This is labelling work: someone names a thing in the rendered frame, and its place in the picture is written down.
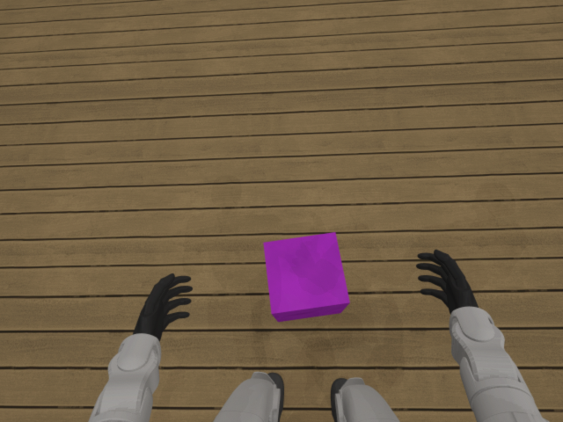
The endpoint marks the left robot hand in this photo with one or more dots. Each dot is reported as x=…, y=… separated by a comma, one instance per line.
x=153, y=318

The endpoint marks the carton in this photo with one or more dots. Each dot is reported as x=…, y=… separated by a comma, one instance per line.
x=305, y=277

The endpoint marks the right robot hand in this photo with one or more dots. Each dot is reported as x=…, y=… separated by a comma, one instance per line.
x=456, y=292

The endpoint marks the robot left shin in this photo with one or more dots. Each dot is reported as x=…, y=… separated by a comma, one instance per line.
x=262, y=375

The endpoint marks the right robot forearm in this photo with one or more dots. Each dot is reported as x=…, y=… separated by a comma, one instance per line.
x=494, y=386

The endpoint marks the robot right thigh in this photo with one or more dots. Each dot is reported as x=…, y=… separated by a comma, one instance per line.
x=361, y=403

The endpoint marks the left robot forearm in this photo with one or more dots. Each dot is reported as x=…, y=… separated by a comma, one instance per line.
x=133, y=378

